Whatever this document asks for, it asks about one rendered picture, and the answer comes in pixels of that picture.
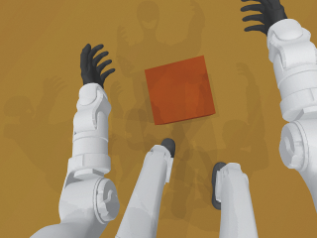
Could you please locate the robot right upper arm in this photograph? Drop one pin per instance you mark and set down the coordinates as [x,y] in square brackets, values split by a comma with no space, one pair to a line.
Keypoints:
[298,150]

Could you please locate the robot left upper arm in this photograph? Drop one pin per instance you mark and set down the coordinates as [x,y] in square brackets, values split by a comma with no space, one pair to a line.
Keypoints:
[85,209]

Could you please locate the left robot shin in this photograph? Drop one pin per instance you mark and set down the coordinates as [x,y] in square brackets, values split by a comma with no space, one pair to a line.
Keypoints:
[158,148]

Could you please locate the robot left hand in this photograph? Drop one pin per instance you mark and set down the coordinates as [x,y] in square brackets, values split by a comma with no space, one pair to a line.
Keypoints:
[90,72]

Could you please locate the robot right hand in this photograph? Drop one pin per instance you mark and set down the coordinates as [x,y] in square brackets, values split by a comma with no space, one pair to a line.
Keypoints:
[271,12]

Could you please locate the robot shin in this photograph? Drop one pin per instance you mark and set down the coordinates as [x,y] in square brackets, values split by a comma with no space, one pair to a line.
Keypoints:
[233,166]
[158,148]

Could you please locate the left robot forearm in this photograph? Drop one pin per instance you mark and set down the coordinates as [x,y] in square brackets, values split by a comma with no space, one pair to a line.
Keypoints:
[90,137]

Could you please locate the carton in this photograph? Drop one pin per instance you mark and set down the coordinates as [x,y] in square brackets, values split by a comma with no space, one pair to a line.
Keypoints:
[180,91]

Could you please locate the right robot shin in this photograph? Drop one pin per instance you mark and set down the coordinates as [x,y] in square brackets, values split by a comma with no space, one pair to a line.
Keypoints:
[233,166]

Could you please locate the right robot forearm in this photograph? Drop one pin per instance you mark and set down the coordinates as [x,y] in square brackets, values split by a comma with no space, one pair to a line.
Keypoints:
[294,60]

